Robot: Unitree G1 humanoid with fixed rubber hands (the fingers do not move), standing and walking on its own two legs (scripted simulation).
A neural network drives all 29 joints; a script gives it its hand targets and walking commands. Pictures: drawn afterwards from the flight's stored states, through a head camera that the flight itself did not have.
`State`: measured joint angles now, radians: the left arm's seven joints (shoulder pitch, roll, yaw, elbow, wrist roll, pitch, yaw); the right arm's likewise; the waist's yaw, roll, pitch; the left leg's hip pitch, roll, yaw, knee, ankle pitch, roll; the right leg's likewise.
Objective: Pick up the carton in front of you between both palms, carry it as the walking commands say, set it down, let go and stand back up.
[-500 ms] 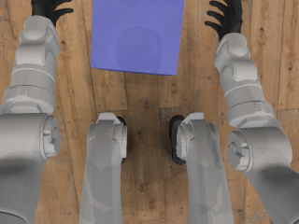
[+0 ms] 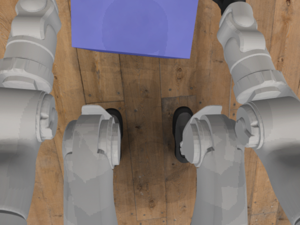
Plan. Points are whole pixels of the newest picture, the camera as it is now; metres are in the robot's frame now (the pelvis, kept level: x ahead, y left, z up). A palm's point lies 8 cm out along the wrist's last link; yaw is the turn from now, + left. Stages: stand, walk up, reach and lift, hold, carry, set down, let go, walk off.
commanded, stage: reach and lift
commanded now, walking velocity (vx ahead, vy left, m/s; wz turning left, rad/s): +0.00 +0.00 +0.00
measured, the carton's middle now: (135, 9) +0.52 +0.05 -0.24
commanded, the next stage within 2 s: none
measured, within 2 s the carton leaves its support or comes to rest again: leaves its support in 0.62 s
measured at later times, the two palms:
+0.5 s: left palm out of the picture +0.53 +0.20 -0.17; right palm out of the picture +0.53 -0.10 -0.17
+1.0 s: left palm out of the picture +0.49 +0.20 -0.02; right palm out of the picture +0.50 -0.09 -0.02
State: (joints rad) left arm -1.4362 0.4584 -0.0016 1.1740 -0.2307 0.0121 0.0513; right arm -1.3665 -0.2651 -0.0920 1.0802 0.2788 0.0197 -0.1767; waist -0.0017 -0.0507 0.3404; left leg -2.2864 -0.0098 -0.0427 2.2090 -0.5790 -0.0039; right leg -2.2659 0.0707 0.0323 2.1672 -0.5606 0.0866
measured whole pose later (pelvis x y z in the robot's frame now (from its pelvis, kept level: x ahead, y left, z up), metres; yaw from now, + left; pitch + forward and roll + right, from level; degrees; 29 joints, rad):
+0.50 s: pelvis -0.01 +0.00 +0.00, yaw +0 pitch +38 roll -3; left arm -1.54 0.38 -0.01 1.28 -0.17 0.05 0.06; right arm -1.44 -0.16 -0.24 1.13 0.14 0.03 -0.21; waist 0.01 -0.05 0.34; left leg -2.28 -0.01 -0.05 2.18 -0.55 -0.01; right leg -2.27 0.09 0.03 2.14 -0.53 0.08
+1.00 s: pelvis -0.01 -0.01 +0.06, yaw +3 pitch +40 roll -2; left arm -1.18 0.17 0.30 0.89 0.11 0.32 0.03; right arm -1.08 0.03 -0.50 0.73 -0.10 0.28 -0.14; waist 0.01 -0.04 -0.04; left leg -2.17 -0.10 -0.08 2.00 -0.52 -0.05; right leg -2.13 0.12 0.07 1.99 -0.55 0.09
